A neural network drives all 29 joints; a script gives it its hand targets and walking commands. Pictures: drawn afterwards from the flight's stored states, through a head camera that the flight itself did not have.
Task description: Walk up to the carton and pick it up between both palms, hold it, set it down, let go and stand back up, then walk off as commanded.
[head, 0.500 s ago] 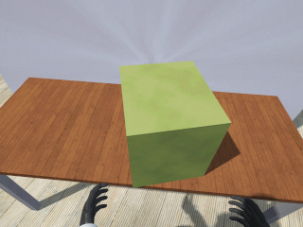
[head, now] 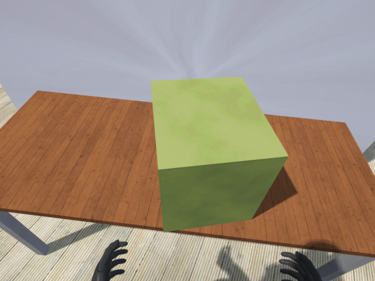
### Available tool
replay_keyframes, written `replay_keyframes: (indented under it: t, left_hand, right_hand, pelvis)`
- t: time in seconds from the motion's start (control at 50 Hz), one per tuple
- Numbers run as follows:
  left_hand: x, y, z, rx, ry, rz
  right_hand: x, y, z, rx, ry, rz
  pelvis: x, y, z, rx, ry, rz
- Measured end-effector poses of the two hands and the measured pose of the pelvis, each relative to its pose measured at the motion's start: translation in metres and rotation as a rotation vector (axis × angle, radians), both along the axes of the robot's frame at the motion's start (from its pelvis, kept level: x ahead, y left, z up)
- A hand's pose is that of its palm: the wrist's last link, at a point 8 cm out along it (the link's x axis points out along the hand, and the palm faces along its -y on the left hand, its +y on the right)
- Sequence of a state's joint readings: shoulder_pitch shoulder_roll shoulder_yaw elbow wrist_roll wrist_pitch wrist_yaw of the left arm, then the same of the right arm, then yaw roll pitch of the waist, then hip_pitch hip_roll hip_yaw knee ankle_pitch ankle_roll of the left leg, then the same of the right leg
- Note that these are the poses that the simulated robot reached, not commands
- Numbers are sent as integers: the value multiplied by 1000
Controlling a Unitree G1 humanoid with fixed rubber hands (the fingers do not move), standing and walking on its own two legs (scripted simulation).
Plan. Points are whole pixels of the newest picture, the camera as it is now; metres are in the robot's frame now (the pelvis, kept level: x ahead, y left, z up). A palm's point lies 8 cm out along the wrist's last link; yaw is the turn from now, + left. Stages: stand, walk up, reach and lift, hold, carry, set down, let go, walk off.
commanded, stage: set down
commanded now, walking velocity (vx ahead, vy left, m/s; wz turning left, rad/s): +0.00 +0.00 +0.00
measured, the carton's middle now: (203, 153) +0.46 -0.01 -0.02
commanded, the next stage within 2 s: let go in 0.78 s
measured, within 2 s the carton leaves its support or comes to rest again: neither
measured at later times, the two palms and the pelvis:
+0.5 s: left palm out of the picture +0.13 +0.23 -0.08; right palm out of the picture +0.14 -0.21 -0.08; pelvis -0.01 +0.01 +0.00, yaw +0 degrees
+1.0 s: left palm out of the picture +0.14 +0.25 -0.09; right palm out of the picture +0.12 -0.20 -0.09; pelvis +0.00 +0.03 +0.00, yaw -1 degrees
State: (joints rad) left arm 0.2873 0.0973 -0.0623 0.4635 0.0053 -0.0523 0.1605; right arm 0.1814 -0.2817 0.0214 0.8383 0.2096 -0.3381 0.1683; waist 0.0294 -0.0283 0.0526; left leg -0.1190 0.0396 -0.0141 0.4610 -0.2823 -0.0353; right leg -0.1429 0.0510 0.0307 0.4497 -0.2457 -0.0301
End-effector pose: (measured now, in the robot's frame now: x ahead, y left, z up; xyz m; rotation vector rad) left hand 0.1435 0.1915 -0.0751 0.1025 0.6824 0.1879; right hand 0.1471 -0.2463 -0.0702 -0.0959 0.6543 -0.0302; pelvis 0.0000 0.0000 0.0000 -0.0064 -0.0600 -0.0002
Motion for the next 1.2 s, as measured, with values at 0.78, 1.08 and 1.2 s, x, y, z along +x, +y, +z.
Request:
replay_keyframes:
  t: [0.78,1.08,1.2]
  left_hand:
    - [-15,43,-16,11,192,-55]
    - [-5,56,-13,42,208,-80]
    - [-2,54,-13,38,213,-83]
  right_hand:
    - [-21,47,-17,-48,119,-42]
    - [-23,49,-23,-52,120,-52]
    - [-17,48,-23,-57,113,-42]
  pelvis:
    - [-9,19,2,-3,-27,-3]
    - [0,30,1,-7,-42,-19]
    - [3,28,1,-6,-47,-19]
